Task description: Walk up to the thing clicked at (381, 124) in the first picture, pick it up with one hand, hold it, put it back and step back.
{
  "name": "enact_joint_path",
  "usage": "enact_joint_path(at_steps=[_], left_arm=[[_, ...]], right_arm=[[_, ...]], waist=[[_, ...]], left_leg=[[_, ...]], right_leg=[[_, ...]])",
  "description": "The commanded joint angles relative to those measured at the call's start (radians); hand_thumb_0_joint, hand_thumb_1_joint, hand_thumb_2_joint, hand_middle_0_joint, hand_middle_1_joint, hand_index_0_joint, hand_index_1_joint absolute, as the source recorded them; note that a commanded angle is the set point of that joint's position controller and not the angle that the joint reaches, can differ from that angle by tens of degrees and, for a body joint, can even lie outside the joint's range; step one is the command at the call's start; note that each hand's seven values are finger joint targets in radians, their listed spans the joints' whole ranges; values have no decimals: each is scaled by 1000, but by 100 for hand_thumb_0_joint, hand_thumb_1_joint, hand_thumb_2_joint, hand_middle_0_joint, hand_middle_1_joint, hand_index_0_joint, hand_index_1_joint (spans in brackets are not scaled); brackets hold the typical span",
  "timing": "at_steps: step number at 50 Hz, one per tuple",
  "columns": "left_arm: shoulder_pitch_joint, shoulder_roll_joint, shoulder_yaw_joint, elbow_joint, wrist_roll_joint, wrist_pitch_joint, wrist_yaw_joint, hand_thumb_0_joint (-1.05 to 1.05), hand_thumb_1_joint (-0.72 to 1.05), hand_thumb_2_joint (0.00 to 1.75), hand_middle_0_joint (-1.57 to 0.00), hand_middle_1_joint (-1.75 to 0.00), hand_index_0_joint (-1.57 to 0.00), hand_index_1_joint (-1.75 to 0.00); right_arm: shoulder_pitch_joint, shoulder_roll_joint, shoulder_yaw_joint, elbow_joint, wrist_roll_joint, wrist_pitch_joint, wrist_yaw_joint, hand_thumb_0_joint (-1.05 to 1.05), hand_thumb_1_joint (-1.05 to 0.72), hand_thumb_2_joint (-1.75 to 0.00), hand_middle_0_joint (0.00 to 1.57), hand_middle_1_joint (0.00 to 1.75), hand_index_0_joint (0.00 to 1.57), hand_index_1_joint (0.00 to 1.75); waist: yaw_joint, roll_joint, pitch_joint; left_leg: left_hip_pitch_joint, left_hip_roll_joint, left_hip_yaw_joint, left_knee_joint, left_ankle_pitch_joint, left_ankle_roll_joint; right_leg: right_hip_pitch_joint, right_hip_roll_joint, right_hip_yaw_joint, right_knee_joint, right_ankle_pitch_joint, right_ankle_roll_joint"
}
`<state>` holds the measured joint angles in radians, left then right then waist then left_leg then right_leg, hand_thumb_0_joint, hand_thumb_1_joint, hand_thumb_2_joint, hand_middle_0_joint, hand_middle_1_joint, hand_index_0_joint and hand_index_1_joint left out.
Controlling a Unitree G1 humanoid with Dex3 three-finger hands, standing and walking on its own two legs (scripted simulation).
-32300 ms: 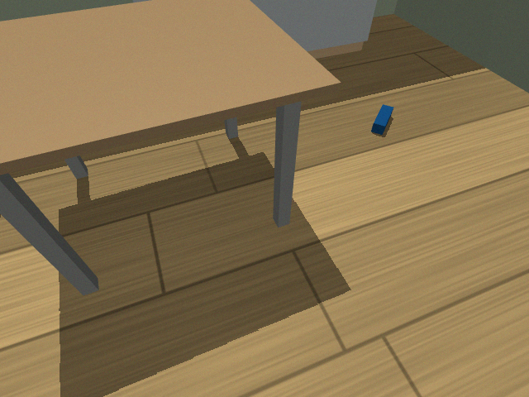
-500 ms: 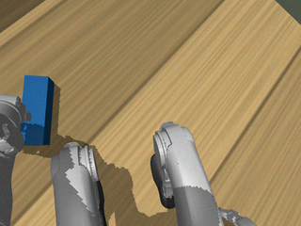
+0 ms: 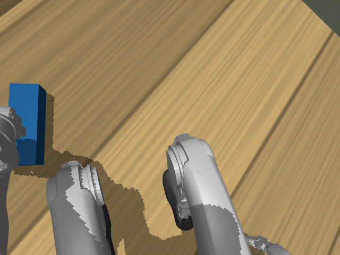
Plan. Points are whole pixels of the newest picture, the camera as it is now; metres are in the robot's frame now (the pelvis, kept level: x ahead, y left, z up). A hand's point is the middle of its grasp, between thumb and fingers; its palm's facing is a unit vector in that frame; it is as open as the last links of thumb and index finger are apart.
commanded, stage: rise first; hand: left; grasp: from above
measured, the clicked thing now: (27, 125) +0.46 +0.29 -0.31
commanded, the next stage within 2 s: approach in 1.00 s
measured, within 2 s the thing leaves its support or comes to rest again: neither
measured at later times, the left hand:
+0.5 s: hand (0, 133) +0.42 +0.30 -0.18, palm faces -0.01 -0.47 -0.88, open 13.9 cm
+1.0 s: hand out of the picture +0.42 +0.31 -0.19, palm faces -0.02 -0.47 -0.88, open 13.7 cm
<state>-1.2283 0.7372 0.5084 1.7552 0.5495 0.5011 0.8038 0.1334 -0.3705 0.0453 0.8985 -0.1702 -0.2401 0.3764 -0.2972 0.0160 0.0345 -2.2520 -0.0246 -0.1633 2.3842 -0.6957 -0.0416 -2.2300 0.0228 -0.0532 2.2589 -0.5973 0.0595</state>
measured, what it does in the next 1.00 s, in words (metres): stands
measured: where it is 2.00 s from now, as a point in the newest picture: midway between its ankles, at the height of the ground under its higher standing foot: (143, 225)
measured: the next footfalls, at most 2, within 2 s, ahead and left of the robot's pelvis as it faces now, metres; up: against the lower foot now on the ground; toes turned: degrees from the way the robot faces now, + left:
none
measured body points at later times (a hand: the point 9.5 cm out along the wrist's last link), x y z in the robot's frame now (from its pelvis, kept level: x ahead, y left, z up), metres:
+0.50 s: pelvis +0.00 +0.00 +0.00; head +0.26 +0.05 +0.36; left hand +0.42 +0.32 -0.13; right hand -0.01 -0.28 -0.09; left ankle +0.08 +0.13 -0.31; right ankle +0.12 -0.13 -0.31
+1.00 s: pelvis +0.00 +0.00 +0.00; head +0.26 +0.06 +0.36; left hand +0.42 +0.33 -0.14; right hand +0.00 -0.27 -0.09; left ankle +0.08 +0.13 -0.31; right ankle +0.12 -0.13 -0.31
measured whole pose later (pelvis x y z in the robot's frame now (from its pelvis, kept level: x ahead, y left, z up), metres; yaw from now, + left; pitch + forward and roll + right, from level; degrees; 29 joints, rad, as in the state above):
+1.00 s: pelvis +0.00 +0.00 +0.00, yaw -1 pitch +31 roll -9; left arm -1.19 0.75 0.50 1.72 0.49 0.50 0.83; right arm 0.12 -0.37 0.11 0.89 -0.16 -0.25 0.46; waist -0.30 0.00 0.08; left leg -2.24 -0.02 -0.19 2.40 -0.71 -0.04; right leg -2.21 0.02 -0.08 2.25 -0.61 0.06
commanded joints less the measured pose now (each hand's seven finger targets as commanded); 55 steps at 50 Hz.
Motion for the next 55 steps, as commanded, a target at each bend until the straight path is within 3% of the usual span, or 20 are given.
enact_joint_path(at_steps=[1, 8, 9, 14, 15, 26, 28, 33, 34, 38, 40, 41, 42, 45, 46, 50, 51, 52, 54, 55], left_arm=[[-299, 211, -30, -103, 18, -1, 47, 0, -54, 101, -10, -101, -7, -104], [-304, 218, -30, -114, 6, 1, 62, 0, -51, 99, -11, -100, -10, -103], [-295, 231, -19, -109, 8, -2, 69, 0, -53, 100, -11, -100, -9, -103], [-278, 217, -18, -93, -6, -2, 78, 0, -53, 100, -11, -100, -9, -103], [-283, 213, -28, -99, -8, 0, 77, 0, -51, 98, -11, -101, -9, -103], [-279, 238, -14, -109, -33, -12, 95, 0, -50, 97, -13, -98, -11, -101], [-294, 235, -22, -124, -33, -12, 94, 0, -50, 98, -12, -100, -10, -102], [-262, 246, -8, -104, -45, -8, 94, 0, -50, 97, -12, -99, -10, -101], [-293, 231, -24, -122, -52, -9, 92, 0, -49, 96, -13, -99, -11, -101], [-259, 255, -16, -115, -47, -5, 78, 0, -48, 96, -13, -99, -11, -101], [-246, 244, -32, -112, -43, -2, 66, 0, -48, 96, -13, -98, -12, -100], [-228, 243, -20, -104, -40, -1, 68, 0, -47, 96, -14, -97, -12, -99], [-248, 234, -38, -123, -41, 2, 61, 0, -47, 95, -14, -97, -12, -99], [-221, 222, -30, -117, -35, -2, 58, 0, -47, 95, -14, -98, -13, -100], [-233, 210, -45, -131, -35, -3, 56, 0, -46, 94, -15, -97, -14, -99], [-253, 207, -41, -157, -48, -9, 59, 0, -46, 94, -16, -96, -14, -98], [-226, 201, -34, -140, -51, -10, 61, 0, -45, 93, -16, -95, -14, -97], [-233, 198, -36, -134, -54, -14, 62, 0, -45, 93, -16, -96, -14, -97], [-256, 202, -48, -142, -48, -20, 59, 0, -44, 93, -16, -96, -15, -98], [-254, 224, -41, -138, -42, -19, 60, 0, -52, 98, -17, -92, -13, -97]], right_arm=[[230, -282, -66, 27, 10, -5, 12, 0, -92, -91, 20, 30, 20, 30], [216, -286, -52, 23, 1, -10, 31, 0, -92, -91, 20, 30, 20, 30], [224, -297, -57, 23, 9, -9, 32, 0, -92, -91, 20, 30, 20, 30], [214, -289, -45, 20, 6, -14, 44, 0, -92, -91, 20, 30, 20, 30], [211, -288, -40, 25, -2, -14, 48, 0, -92, -91, 20, 30, 20, 30], [231, -294, -18, 32, 11, -15, 71, 0, -92, -91, 20, 30, 20, 30], [225, -286, -13, 38, 1, -15, 75, 0, -92, -91, 20, 30, 20, 30], [214, -300, -11, 9, 8, -15, 80, 0, -92, -91, 20, 30, 20, 30], [229, -290, -7, 43, 1, -13, 83, 0, -92, -91, 20, 30, 20, 30], [235, -294, 1, 32, 11, -10, 87, 0, -92, -91, 20, 30, 20, 30], [237, -293, -1, 28, 11, -7, 89, 0, -92, -91, 20, 30, 20, 30], [234, -294, -2, 29, 18, -5, 90, 0, -92, -91, 20, 30, 20, 30], [220, -289, 0, 28, 16, -6, 87, 0, -92, -91, 20, 30, 20, 30], [230, -297, -10, 22, 25, -7, 89, 0, -92, -91, 20, 30, 20, 30], [231, -287, -7, 22, 21, -4, 90, 0, -92, -91, 20, 30, 20, 30], [225, -285, -9, 21, 17, -6, 87, 0, -92, -91, 20, 30, 20, 30], [226, -285, -10, 18, 22, -7, 87, 0, -92, -91, 20, 30, 20, 30], [233, -285, -7, 17, 16, -7, 87, 0, -92, -91, 20, 30, 20, 30], [229, -285, -4, 27, 11, -6, 86, 0, -92, -91, 20, 30, 20, 30], [217, -291, -6, 35, 13, -7, 82, 0, -93, -91, 20, 30, 20, 30]], waist=[[-38, 277, -685], [-56, 296, -647], [-44, 305, -667], [-53, 289, -637], [-67, 266, -618], [-53, 296, -644], [-63, 304, -628], [-57, 302, -657], [-71, 292, -634], [-52, 296, -657], [-57, 291, -643], [-42, 294, -655], [-50, 304, -637], [-38, 314, -651], [-48, 309, -635], [-56, 273, -638], [-44, 289, -640], [-56, 280, -647], [-67, 277, -619], [-53, 272, -623]], left_leg=[[433, 22, 112, -256, 114, 46], [456, 28, 92, -272, 116, 40], [454, 27, 95, -276, 108, 41], [430, 28, 101, -254, 114, 42], [414, 25, 102, -248, 109, 46], [434, 31, 87, -260, 95, 37], [436, 28, 89, -260, 108, 38], [435, 29, 98, -240, 138, 40], [421, 29, 91, -246, 124, 40], [409, 27, 96, -247, 136, 41], [413, 26, 92, -250, 135, 41], [424, 28, 86, -257, 131, 39], [445, 30, 80, -257, 126, 38], [452, 31, 70, -275, 120, 35], [444, 28, 74, -272, 118, 37], [422, 27, 83, -263, 116, 42], [433, 28, 82, -264, 122, 39], [428, 30, 84, -256, 138, 38], [420, 28, 83, -259, 126, 40], [415, 29, 82, -260, 103, 42]], right_leg=[[408, -1, -131, -225, 154, -58], [403, -3, -149, -209, 163, -59], [413, 2, -145, -217, 155, -61], [414, 2, -142, -221, 168, -58], [422, -1, -148, -220, 164, -53], [439, 7, -145, -216, 154, -61], [436, 2, -149, -213, 166, -59], [459, 7, -144, -214, 195, -59], [454, 1, -149, -209, 184, -56], [480, 10, -141, -213, 191, -59], [466, 10, -146, -211, 186, -60], [456, 9, -146, -212, 182, -64], [427, 7, -151, -204, 181, -65], [421, 9, -152, -202, 174, -71], [419, 9, -150, -205, 173, -71], [440, 8, -143, -216, 172, -65], [425, 9, -142, -214, 176, -69], [445, 9, -139, -211, 194, -67], [435, 5, -143, -209, 185, -66], [427, 8, -142, -214, 163, -67]])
